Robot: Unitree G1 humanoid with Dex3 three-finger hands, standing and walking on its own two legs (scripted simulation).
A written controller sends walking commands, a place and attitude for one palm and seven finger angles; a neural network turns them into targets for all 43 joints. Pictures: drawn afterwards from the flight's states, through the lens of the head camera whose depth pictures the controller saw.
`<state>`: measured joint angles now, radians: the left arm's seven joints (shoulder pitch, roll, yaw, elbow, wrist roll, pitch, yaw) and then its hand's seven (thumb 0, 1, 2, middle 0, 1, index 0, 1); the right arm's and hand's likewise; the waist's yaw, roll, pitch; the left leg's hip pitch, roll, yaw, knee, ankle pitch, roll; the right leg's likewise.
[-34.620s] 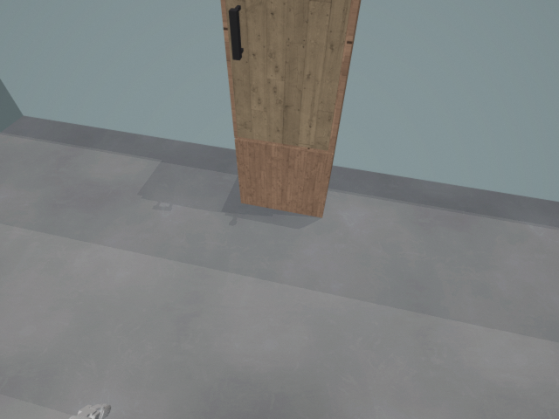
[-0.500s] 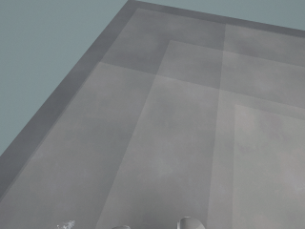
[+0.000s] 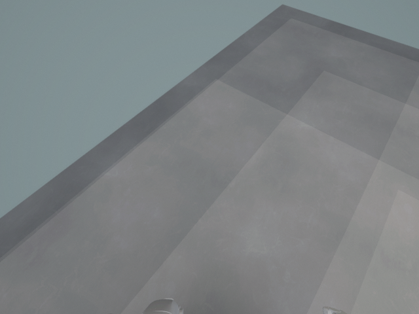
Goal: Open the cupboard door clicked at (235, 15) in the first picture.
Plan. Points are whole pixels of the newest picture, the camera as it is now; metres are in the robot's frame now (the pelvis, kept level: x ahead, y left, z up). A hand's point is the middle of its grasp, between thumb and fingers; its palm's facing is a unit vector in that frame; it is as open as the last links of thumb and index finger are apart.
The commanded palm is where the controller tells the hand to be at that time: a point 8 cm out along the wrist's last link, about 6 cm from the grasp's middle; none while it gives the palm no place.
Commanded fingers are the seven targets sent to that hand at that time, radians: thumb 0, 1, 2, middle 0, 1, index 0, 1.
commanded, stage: turn to face it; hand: left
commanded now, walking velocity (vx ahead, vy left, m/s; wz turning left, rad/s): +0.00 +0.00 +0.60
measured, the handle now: out of the picture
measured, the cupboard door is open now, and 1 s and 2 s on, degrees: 44 44 44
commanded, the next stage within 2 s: none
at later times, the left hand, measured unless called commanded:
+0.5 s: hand out of the picture +0.06 +0.19 -0.15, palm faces +0.29 -0.91 -0.31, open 7.4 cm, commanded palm none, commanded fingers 0.00 0.90 0.90 -0.20 -0.30 -0.20 -0.30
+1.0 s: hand out of the picture -0.08 +0.19 -0.18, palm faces +0.61 -0.75 -0.26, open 7.4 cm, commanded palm none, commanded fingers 0.00 0.90 0.90 -0.20 -0.30 -0.20 -0.30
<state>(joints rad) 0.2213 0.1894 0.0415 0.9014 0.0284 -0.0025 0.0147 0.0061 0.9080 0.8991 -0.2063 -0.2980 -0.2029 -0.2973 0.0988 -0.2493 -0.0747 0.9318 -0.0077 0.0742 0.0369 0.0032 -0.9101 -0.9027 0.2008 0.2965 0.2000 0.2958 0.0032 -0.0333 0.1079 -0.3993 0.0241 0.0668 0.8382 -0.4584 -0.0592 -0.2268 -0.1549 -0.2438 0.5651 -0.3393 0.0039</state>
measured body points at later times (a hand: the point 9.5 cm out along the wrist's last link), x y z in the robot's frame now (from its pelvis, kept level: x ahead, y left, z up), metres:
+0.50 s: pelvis +0.01 -0.04 -0.01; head +0.07 -0.06 +0.44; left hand +0.04 +0.24 -0.12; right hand +0.15 -0.27 -0.17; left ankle -0.04 +0.11 -0.69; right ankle +0.05 -0.13 -0.74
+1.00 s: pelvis +0.01 -0.03 -0.01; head +0.04 +0.02 +0.44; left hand -0.11 +0.23 -0.16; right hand +0.24 -0.17 -0.14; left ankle -0.06 +0.07 -0.74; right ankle +0.06 -0.16 -0.67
